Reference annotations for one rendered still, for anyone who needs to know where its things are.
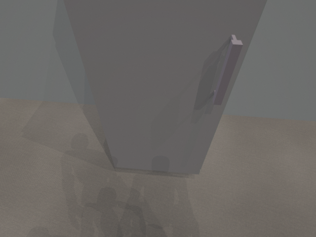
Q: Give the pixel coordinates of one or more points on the fridge door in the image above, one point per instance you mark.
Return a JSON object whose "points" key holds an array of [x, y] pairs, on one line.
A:
{"points": [[153, 67]]}

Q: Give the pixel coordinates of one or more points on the handle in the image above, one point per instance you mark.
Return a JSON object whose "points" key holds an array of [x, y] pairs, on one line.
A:
{"points": [[227, 70]]}

